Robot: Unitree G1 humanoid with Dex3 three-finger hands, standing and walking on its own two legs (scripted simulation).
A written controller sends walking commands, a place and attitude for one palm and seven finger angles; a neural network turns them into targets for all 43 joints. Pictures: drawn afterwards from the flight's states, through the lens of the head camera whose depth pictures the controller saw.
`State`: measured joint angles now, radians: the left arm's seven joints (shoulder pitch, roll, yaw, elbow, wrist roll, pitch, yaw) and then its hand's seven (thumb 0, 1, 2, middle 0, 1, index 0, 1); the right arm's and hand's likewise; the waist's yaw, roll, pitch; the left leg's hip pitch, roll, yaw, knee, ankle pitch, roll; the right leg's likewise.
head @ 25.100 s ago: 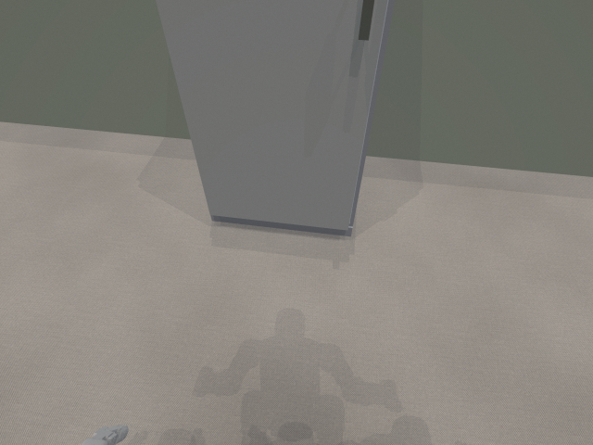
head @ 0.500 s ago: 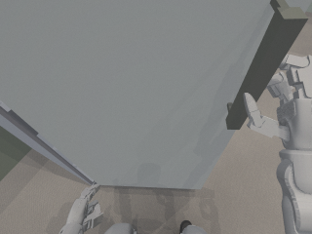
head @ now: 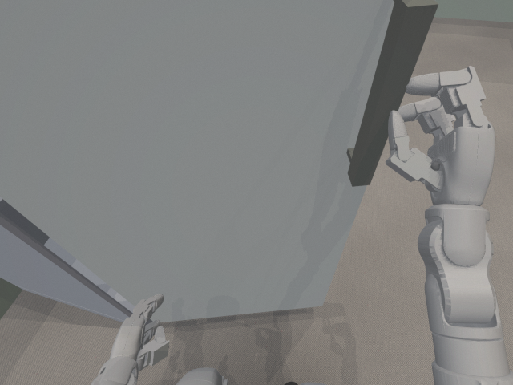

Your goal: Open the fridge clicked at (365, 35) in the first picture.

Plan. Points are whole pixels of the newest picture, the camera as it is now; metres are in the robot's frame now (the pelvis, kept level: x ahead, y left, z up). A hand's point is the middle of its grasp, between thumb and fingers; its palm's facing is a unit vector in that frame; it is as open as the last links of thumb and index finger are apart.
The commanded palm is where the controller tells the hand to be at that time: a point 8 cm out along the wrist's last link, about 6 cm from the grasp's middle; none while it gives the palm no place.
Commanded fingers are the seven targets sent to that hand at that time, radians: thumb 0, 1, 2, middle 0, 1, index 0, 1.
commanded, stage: stop walking and hold the door back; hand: right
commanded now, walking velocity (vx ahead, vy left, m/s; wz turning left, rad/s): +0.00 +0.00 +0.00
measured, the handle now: (374, 101) +0.40 -0.13 +0.23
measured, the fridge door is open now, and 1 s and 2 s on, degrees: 69 67 67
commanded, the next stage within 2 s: loosen the grip on the handle in 0.54 s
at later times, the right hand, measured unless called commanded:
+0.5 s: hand (391, 140) +0.37 -0.15 +0.20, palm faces +0.21 +0.97 -0.13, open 4.8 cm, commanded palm +0.33 -0.19 +0.19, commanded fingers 0.00 -0.90 -0.90 0.45 1.40 0.45 1.40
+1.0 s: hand (412, 141) +0.36 -0.18 +0.20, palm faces +0.34 +0.93 -0.16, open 9.7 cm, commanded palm +0.34 -0.20 +0.19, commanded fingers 0.00 0.55 -0.20 0.33 1.25 0.33 1.25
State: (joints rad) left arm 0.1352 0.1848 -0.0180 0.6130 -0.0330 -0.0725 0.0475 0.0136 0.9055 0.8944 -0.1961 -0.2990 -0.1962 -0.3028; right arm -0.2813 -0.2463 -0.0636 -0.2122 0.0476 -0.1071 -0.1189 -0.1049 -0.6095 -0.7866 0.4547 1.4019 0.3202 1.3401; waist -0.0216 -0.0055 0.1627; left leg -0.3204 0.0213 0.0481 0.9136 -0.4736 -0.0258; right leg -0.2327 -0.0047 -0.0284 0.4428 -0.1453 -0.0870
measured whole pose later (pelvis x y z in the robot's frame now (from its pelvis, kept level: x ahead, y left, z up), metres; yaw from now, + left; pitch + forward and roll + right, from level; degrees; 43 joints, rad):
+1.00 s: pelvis +0.00 +0.08 -0.02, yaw -1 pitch +0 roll +0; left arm 0.23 0.27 -0.01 0.67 -0.04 -0.16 0.06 0.01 0.90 0.89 -0.20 -0.30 -0.20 -0.30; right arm -0.47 -0.40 -0.29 0.40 0.07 -0.21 0.01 0.01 -0.06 -0.50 0.43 1.37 0.42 1.37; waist -0.03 0.00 -0.02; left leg -0.23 -0.01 0.05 0.60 -0.37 0.03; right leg -0.38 -0.04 -0.01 0.56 -0.18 0.02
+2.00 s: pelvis +0.00 +0.04 -0.02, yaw +1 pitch +3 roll +2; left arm 0.27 0.25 -0.05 0.67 -0.05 -0.13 0.13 0.01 0.90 0.89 -0.20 -0.30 -0.20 -0.30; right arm -0.40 -0.59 -0.54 0.42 0.22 -0.17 0.29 -0.01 0.55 -0.20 0.25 1.16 0.25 1.15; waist 0.00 -0.02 -0.05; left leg -0.29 -0.01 0.02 0.60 -0.36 -0.01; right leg -0.46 -0.03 -0.03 0.63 -0.22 -0.02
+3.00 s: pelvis -0.01 +0.06 -0.02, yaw -1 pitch -2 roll +1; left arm 0.22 0.27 -0.07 0.67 -0.09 -0.23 0.17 0.02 0.90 0.89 -0.20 -0.30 -0.20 -0.30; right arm -0.03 -0.57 -0.60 0.09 0.38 0.07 0.43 -0.01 0.55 -0.20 0.25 1.16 0.25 1.15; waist -0.05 -0.05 -0.06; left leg -0.20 -0.02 0.05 0.59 -0.36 0.01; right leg -0.37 -0.04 0.00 0.61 -0.21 0.00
